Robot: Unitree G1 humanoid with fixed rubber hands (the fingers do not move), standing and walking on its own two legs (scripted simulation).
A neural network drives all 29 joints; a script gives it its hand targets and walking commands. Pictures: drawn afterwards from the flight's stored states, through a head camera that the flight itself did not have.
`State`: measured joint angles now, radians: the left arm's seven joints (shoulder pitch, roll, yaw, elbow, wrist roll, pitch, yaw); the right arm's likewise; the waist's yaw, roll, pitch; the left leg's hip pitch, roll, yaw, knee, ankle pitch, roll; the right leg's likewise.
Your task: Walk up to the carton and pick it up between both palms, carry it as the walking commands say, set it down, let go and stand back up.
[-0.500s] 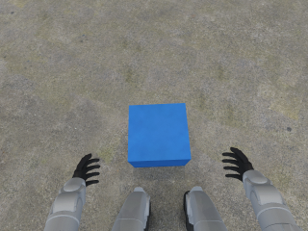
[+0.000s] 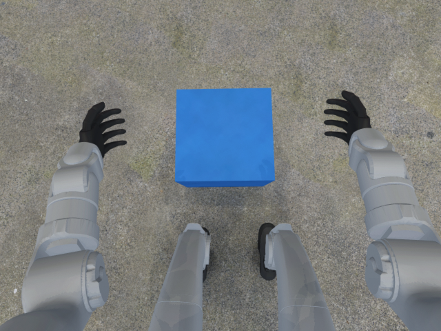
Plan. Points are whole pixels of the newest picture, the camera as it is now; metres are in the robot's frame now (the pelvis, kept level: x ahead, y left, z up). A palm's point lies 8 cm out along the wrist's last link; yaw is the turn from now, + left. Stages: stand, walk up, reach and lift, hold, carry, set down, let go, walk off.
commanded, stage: reach and lift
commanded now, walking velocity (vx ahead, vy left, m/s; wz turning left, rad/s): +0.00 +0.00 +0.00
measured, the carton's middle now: (224, 143) +0.51 +0.04 -0.54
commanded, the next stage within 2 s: none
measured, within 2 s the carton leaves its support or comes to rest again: neither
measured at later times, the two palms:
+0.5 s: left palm (101, 96) +0.50 +0.28 -0.12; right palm (348, 89) +0.52 -0.21 -0.13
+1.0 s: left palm (131, 122) +0.49 +0.28 -0.28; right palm (318, 117) +0.52 -0.21 -0.29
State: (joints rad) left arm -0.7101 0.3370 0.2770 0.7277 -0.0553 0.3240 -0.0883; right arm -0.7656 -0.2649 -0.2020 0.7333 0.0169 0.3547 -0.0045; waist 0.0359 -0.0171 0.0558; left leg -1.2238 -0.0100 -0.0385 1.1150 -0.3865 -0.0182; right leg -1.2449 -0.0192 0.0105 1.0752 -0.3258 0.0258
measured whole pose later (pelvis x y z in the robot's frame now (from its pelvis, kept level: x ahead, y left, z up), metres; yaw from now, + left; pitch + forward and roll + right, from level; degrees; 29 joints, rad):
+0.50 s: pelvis +0.01 +0.01 -0.02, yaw +0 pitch +48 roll +0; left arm -1.01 0.40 0.37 0.82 -0.06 0.14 -0.10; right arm -1.04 -0.35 -0.29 0.81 0.05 0.17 0.05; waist 0.03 -0.02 -0.08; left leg -1.59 -0.02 -0.03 1.11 -0.35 -0.01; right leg -1.61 -0.01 0.05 1.07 -0.29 0.05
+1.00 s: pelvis -0.02 +0.00 -0.14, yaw +0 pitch +47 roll +0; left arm -1.21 0.48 0.35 0.84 -0.10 0.16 -0.10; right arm -1.25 -0.39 -0.26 0.81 0.08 0.21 -0.01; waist 0.03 -0.02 0.13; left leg -1.95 -0.02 -0.04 1.62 -0.49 -0.03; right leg -1.98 0.02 0.05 1.58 -0.43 0.04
